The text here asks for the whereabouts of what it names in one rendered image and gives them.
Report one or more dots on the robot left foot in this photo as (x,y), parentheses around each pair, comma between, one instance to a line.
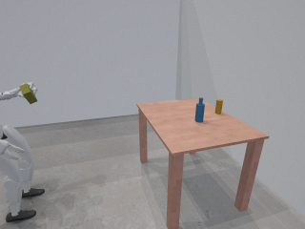
(32,193)

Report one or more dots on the sponge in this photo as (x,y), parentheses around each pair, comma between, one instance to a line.
(28,93)

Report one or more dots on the right robot hand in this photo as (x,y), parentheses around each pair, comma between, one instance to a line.
(4,145)

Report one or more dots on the robot left forearm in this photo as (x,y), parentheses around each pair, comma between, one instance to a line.
(9,94)

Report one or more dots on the table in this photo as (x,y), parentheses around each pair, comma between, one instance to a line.
(174,123)

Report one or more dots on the right robot shin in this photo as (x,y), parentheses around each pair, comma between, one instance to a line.
(13,194)

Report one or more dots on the left robot hand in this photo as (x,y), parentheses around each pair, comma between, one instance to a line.
(31,85)

